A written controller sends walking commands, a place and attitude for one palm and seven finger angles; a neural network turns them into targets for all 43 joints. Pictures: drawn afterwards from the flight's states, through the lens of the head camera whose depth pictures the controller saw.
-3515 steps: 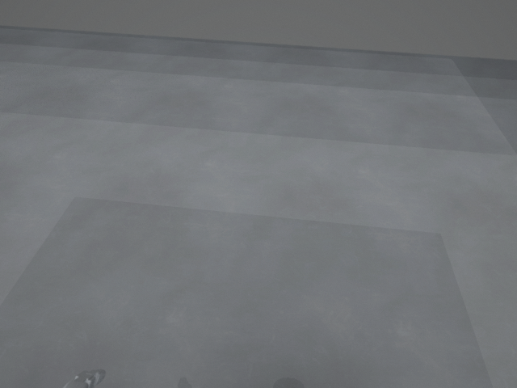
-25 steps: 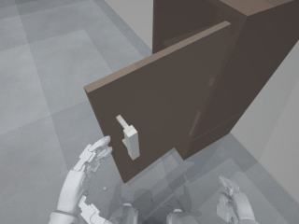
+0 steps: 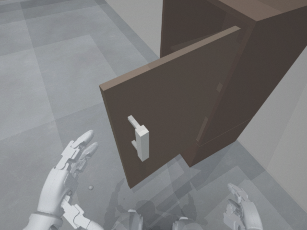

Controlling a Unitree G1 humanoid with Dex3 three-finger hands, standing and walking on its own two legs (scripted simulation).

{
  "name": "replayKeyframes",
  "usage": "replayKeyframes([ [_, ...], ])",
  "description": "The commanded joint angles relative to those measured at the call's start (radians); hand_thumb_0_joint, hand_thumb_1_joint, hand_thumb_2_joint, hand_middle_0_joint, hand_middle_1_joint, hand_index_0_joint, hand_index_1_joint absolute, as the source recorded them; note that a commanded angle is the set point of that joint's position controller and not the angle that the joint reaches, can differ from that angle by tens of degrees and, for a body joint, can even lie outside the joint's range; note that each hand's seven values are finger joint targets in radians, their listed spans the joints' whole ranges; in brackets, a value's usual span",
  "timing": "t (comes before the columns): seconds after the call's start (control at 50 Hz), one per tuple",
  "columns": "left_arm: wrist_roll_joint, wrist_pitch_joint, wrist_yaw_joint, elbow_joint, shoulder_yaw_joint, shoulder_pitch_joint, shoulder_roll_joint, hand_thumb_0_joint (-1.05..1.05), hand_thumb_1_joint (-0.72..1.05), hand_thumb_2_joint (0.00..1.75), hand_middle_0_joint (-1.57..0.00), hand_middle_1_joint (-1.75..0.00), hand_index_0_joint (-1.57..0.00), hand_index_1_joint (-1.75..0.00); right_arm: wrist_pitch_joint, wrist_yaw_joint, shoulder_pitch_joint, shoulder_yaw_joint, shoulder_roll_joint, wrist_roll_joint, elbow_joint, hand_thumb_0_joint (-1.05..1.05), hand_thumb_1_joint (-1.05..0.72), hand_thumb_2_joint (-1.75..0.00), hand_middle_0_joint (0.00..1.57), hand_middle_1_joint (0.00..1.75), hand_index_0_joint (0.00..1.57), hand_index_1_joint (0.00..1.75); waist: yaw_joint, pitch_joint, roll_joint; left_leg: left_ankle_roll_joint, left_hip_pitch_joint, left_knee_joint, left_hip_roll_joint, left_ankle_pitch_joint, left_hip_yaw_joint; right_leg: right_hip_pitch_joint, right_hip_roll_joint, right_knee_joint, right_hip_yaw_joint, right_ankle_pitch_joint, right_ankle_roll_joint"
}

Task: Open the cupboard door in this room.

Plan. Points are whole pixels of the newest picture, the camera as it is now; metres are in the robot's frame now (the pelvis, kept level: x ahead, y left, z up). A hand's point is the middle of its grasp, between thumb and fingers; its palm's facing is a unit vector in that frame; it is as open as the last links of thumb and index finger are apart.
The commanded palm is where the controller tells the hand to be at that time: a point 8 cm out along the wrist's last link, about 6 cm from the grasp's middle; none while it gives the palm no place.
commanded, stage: draw the hand back to the body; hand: left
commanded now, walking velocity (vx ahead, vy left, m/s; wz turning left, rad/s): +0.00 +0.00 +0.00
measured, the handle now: (138, 138) +0.33 +0.06 +0.07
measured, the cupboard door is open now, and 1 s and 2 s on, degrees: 97 97 97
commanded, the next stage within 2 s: step back with the hand held close in 1.42 s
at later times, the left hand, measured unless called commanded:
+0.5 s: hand (41, 174) +0.20 +0.21 +0.16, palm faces +0.14 -0.96 -0.25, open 15.3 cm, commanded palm +0.17 +0.27 +0.18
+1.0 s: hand out of the picture +0.23 +0.26 +0.24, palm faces +0.40 -0.81 -0.42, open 9.6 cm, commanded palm +0.18 +0.31 +0.27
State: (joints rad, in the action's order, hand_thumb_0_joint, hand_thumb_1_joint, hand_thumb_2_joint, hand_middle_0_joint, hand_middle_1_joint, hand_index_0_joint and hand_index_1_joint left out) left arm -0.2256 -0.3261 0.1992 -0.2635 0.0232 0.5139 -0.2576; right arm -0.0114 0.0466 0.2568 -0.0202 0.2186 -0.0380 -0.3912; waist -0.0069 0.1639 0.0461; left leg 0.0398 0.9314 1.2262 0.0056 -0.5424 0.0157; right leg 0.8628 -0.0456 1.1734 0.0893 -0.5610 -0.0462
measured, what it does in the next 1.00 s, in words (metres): rises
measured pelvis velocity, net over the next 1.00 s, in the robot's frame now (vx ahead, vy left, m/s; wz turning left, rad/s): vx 0.04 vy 0.01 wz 0.00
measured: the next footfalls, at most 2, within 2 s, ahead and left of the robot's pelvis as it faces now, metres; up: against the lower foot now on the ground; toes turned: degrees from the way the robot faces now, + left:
none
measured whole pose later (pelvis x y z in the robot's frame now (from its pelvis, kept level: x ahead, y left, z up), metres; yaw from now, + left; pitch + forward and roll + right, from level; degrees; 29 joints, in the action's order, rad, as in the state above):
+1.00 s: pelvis +0.04 +0.01 +0.09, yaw +0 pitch -2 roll -1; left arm -0.07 -0.02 -0.13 -0.46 0.30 0.53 -0.38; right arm -0.06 0.08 0.23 -0.05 0.24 -0.02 -0.56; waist 0.05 0.04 0.06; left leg 0.05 0.20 0.53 0.04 -0.31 -0.02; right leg 0.15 -0.03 0.49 0.03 -0.31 -0.02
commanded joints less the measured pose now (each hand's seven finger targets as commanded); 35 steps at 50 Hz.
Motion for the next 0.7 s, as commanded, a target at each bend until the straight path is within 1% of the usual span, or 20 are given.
replayKeyframes([
  [0.0, -0.034, 0.002, 0.002, -0.236, 0.079, 0.073, -0.077, 0.0, -0.5, 0.3, -0.15, -0.3, -0.15, -0.3, -0.054, 0.017, -0.067, 0.049, 0.116, -0.017, 0.191, 0.0, -0.9, -0.9, 0.2, 0.3, 0.2, 0.3, -0.005, 0.155, -0.002, -0.01, -0.236, -0.275, 0.006, 0.186, 0.042, -0.17, 0.001, -0.289, -0.064, 0.183, 0.025],
  [0.04, -0.04, 0.031, 0.017, -0.225, 0.063, 0.083, -0.065, 0.0, -0.5, 0.3, -0.15, -0.3, -0.15, -0.3, -0.056, 0.019, -0.064, 0.045, 0.122, -0.019, 0.193, 0.0, -0.9, -0.9, 0.2, 0.3, 0.2, 0.3, -0.016, 0.111, -0.014, -0.011, -0.253, -0.303, 0.002, 0.177, 0.05, -0.168, 0.0, -0.308, -0.049, 0.179, 0.026],
  [0.08, -0.048, 0.053, 0.03, -0.186, 0.082, 0.085, -0.074, 0.0, -0.5, 0.3, -0.15, -0.3, -0.15, -0.3, -0.059, 0.021, -0.068, 0.043, 0.126, -0.018, 0.187, 0.0, -0.9, -0.9, 0.2, 0.3, 0.2, 0.3, -0.023, 0.057, -0.061, -0.009, -0.246, -0.32, -0.001, 0.167, 0.054, -0.18, -0.002, -0.333, -0.044, 0.166, 0.027],
  [0.14, -0.057, 0.045, 0.04, -0.274, 0.102, 0.066, -0.099, 0.0, -0.5, 0.3, -0.15, -0.3, -0.15, -0.3, -0.077, 0.023, -0.058, 0.039, 0.13, -0.017, 0.203, 0.0, -0.9, -0.9, 0.2, 0.3, 0.2, 0.3, -0.012, 0.081, -0.006, -0.013, -0.305, -0.35, -0.002, 0.201, 0.059, -0.197, -0.003, -0.331, -0.032, 0.202, 0.023],
  [0.18, -0.065, 0.035, 0.033, -0.298, 0.153, 0.055, -0.14, 0.0, -0.5, 0.3, -0.15, -0.3, -0.15, -0.3, -0.085, 0.022, -0.055, 0.038, 0.132, -0.016, 0.198, 0.0, -0.9, -0.9, 0.2, 0.3, 0.2, 0.3, -0.001, 0.087, -0.011, -0.014, -0.323, -0.365, -0.005, 0.216, 0.064, -0.225, -0.008, -0.336, -0.029, 0.213, 0.018],
  [0.2, -0.069, 0.024, 0.033, -0.332, 0.151, 0.046, -0.136, 0.0, -0.5, 0.3, -0.15, -0.3, -0.15, -0.3, -0.092, 0.021, -0.053, 0.036, 0.13, -0.016, 0.201, 0.0, -0.9, -0.9, 0.2, 0.3, 0.2, 0.3, 0.0, 0.105, 0.014, -0.018, -0.347, -0.373, -0.004, 0.232, 0.066, -0.231, -0.006, -0.336, -0.027, 0.226, 0.017],
  [0.26, -0.083, 0.019, 0.036, -0.356, 0.186, 0.069, -0.152, 0.0, -0.43, 0.33, -0.15, -0.3, -0.15, -0.3, -0.107, 0.015, -0.046, 0.036, 0.127, -0.022, 0.19, 0.0, -0.9, -0.9, 0.2, 0.3, 0.2, 0.3, 0.009, 0.106, 0.062, -0.03, -0.396, -0.399, -0.011, 0.273, 0.077, -0.244, -0.01, -0.34, -0.019, 0.258, 0.013],
  [0.32, -0.089, 0.05, 0.053, -0.348, 0.193, 0.103, -0.146, 0.0, -0.32, 0.37, -0.16, -0.3, -0.16, -0.3, -0.114, 0.009, -0.049, 0.038, 0.129, -0.028, 0.181, 0.0, -0.9, -0.9, 0.2, 0.3, 0.2, 0.3, 0.009, 0.106, 0.052, -0.033, -0.424, -0.408, -0.016, 0.337, 0.076, -0.275, -0.01, -0.354, -0.012, 0.308, 0.018],
  [0.34, 0.059, 0.119, -0.108, -0.443, 0.212, 0.144, -0.24, 0.0, -0.29, 0.39, -0.16, -0.3, -0.16, -0.3, -0.09, 0.041, -0.059, 0.034, 0.116, -0.015, 0.201, 0.0, -0.9, -0.9, 0.2, 0.3, 0.2, 0.3, 0.082, 0.117, 0.092, -0.031, -0.447, -0.481, -0.035, 0.355, 0.082, -0.32, 0.021, -0.412, -0.071, 0.295, 0.004],
  [0.36, 0.081, 0.169, -0.18, -0.443, 0.151, 0.2, -0.139, 0.0, -0.26, 0.4, -0.16, -0.3, -0.16, -0.3, -0.078, 0.049, -0.049, 0.024, 0.098, -0.011, 0.199, 0.0, -0.9, -0.9, 0.2, 0.3, 0.2, 0.3, 0.049, 0.057, 0.108, -0.039, -0.456, -0.505, -0.04, 0.334, 0.085, -0.314, 0.024, -0.429, -0.057, 0.279, 0.005],
  [0.38, 0.095, 0.203, -0.214, -0.436, 0.136, 0.206, -0.116, 0.0, -0.22, 0.42, -0.16, -0.3, -0.16, -0.3, -0.073, 0.05, -0.055, 0.026, 0.102, -0.008, 0.195, 0.0, -0.9, -0.9, 0.2, 0.3, 0.2, 0.3, 0.046, 0.033, 0.055, -0.036, -0.436, -0.518, -0.043, 0.299, 0.093, -0.328, 0.023, -0.445, -0.053, 0.272, 0.006],
  [0.4, 0.115, 0.23, -0.241, -0.414, 0.11, 0.225, -0.087, 0.0, -0.18, 0.43, -0.16, -0.3, -0.16, -0.3, -0.061, 0.051, -0.047, 0.023, 0.1, -0.011, 0.183, 0.0, -0.9, -0.9, 0.2, 0.3, 0.2, 0.3, 0.034, -0.006, 0.079, -0.036, -0.449, -0.526, -0.049, 0.318, 0.091, -0.33, 0.026, -0.452, -0.051, 0.277, 0.009],
  [0.42, 0.129, 0.247, -0.265, -0.427, 0.121, 0.206, -0.109, 0.0, -0.15, 0.45, -0.16, -0.3, -0.16, -0.3, -0.052, 0.052, -0.047, 0.023, 0.105, -0.008, 0.178, 0.0, -0.9, -0.9, 0.2, 0.3, 0.2, 0.3, 0.032, -0.01, 0.051, -0.039, -0.46, -0.542, -0.054, 0.315, 0.099, -0.349, 0.026, -0.466, -0.045, 0.278, 0.008],
  [0.46, 0.15, 0.261, -0.3, -0.445, 0.138, 0.156, -0.141, 0.0, -0.08, 0.48, -0.16, -0.3, -0.16, -0.3, -0.046, 0.058, -0.056, 0.019, 0.111, -0.003, 0.172, 0.0, -0.9, -0.9, 0.2, 0.3, 0.2, 0.3, 0.026, -0.024, 0.028, -0.034, -0.486, -0.568, -0.052, 0.291, 0.097, -0.378, 0.029, -0.5, -0.047, 0.275, 0.008],
  [0.48, 0.157, 0.265, -0.317, -0.44, 0.171, 0.127, -0.178, 0.0, -0.05, 0.5, -0.17, -0.3, -0.17, -0.3, -0.048, 0.065, -0.063, 0.019, 0.115, 0.001, 0.161, 0.0, -0.9, -0.9, 0.2, 0.3, 0.2, 0.3, 0.032, -0.02, -0.004, -0.029, -0.494, -0.579, -0.048, 0.29, 0.091, -0.41, 0.03, -0.52, -0.051, 0.284, 0.007],
  [0.52, 0.165, 0.271, -0.336, -0.451, 0.184, 0.105, -0.189, 0.0, 0.02, 0.52, -0.17, -0.3, -0.17, -0.3, -0.055, 0.073, -0.065, 0.012, 0.109, 0.003, 0.153, 0.0, -0.9, -0.9, 0.2, 0.3, 0.2, 0.3, 0.032, -0.007, -0.004, -0.023, -0.541, -0.598, -0.044, 0.302, 0.079, -0.438, 0.037, -0.545, -0.056, 0.295, 0.009],
  [0.56, 0.171, 0.273, -0.349, -0.457, 0.196, 0.066, -0.193, 0.0, 0.09, 0.55, -0.17, -0.3, -0.17, -0.3, -0.064, 0.075, -0.072, 0.005, 0.109, 0.003, 0.136, 0.0, -0.9, -0.9, 0.2, 0.3, 0.2, 0.3, 0.032, -0.03, 0.018, -0.027, -0.578, -0.631, -0.047, 0.307, 0.088, -0.455, 0.039, -0.569, -0.056, 0.293, 0.01],
  [0.58, 0.173, 0.273, -0.356, -0.468, 0.217, 0.031, -0.221, 0.0, 0.13, 0.57, -0.17, -0.3, -0.17, -0.3, -0.07, 0.077, -0.079, 0.002, 0.117, 0.006, 0.125, 0.0, -0.9, -0.9, 0.2, 0.3, 0.2, 0.3, 0.037, -0.025, 0.036, -0.028, -0.594, -0.647, -0.047, 0.311, 0.094, -0.48, 0.041, -0.581, -0.058, 0.301, 0.007],
  [0.62, 0.176, 0.272, -0.361, -0.474, 0.216, 0.009, -0.21, 0.0, 0.2, 0.6, -0.18, -0.3, -0.18, -0.3, -0.085, 0.075, -0.082, -0.002, 0.113, 0.008, 0.105, 0.0, -0.9, -0.9, 0.2, 0.3, 0.2, 0.3, 0.035, -0.034, 0.058, -0.035, -0.632, -0.675, -0.051, 0.338, 0.102, -0.499, 0.044, -0.598, -0.057, 0.31, 0.01],
  [0.68, 0.177, 0.276, -0.362, -0.443, 0.247, 0.015, -0.22, 0.0, 0.31, 0.64, -0.18, -0.3, -0.18, -0.3, -0.099, 0.068, -0.1, -0.001, 0.119, 0.009, 0.074, 0.0, -0.9, -0.9, 0.2, 0.3, 0.2, 0.3, 0.048, -0.048, 0.06, -0.04, -0.676, -0.708, -0.056, 0.405, 0.105, -0.548, 0.041, -0.633, -0.058, 0.344, 0.01],
])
